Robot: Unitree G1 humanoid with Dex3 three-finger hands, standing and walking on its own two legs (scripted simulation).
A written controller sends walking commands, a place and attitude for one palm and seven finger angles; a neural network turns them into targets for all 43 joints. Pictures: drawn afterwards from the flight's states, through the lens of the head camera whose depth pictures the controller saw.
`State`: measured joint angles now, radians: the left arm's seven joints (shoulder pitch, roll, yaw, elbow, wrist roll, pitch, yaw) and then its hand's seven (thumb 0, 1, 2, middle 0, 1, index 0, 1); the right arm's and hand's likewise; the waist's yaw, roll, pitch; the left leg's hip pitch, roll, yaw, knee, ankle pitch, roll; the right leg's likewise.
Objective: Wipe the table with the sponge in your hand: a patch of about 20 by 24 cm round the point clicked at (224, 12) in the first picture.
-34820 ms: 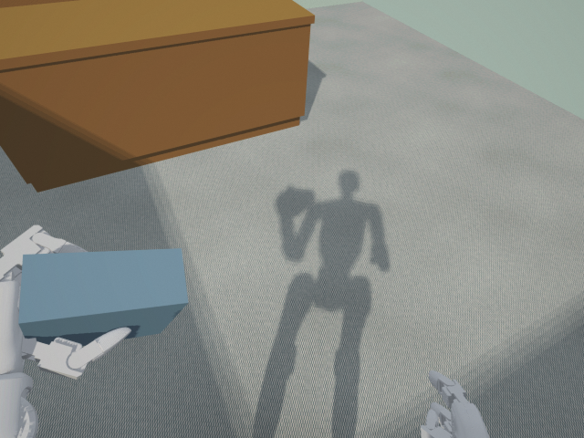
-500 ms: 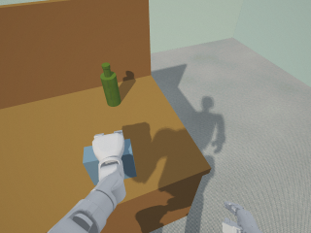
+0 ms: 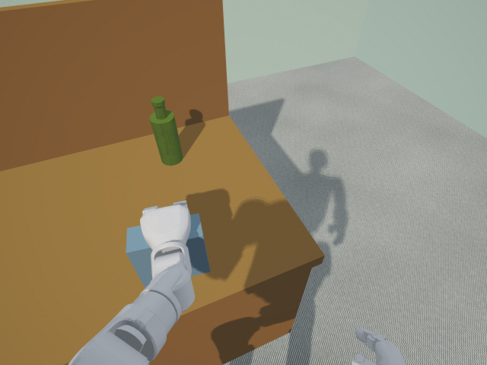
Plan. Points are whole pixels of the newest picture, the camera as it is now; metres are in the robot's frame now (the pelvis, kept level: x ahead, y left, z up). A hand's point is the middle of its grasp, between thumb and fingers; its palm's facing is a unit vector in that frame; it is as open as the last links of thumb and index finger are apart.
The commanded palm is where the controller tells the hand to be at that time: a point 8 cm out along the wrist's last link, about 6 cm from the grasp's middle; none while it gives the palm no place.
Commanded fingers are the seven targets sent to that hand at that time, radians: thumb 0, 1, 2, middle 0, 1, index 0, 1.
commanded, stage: slide back across to the middle lane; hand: left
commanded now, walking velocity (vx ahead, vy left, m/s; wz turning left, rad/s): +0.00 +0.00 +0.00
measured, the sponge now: (173, 257) +0.34 +0.18 -0.07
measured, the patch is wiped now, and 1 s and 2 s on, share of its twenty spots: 1.00 1.00 1.00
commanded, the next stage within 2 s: wipe forward along the middle lane in 0.62 s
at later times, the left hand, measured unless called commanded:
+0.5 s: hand (149, 249) +0.32 +0.21 +0.00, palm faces -0.06 -0.11 -0.99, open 10.0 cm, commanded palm +0.27 +0.22 +0.04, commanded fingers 0.00 0.10 1.30 -1.20 -1.60 -1.20 -1.60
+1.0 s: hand (137, 253) +0.31 +0.23 -0.01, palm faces -0.13 -0.08 -0.99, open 10.1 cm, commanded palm +0.29 +0.24 +0.03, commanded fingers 0.00 0.10 1.30 -1.20 -1.60 -1.20 -1.60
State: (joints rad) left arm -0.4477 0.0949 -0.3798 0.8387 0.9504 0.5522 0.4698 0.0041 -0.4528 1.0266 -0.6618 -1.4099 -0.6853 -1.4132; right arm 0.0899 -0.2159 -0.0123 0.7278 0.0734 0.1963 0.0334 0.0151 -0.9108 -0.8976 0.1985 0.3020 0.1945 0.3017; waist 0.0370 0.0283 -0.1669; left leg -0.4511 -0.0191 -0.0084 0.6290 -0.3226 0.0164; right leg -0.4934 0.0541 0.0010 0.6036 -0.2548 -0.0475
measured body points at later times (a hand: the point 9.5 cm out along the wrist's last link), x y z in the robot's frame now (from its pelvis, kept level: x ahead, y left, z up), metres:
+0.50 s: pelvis +0.02 -0.01 +0.01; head +0.01 -0.03 +0.46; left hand +0.32 +0.21 +0.05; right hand +0.23 -0.24 -0.08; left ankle -0.01 +0.11 -0.72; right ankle +0.02 -0.09 -0.73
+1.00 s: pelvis +0.00 +0.00 +0.00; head +0.01 -0.02 +0.45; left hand +0.31 +0.23 +0.04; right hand +0.19 -0.23 -0.10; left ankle -0.01 +0.11 -0.72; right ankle +0.02 -0.09 -0.73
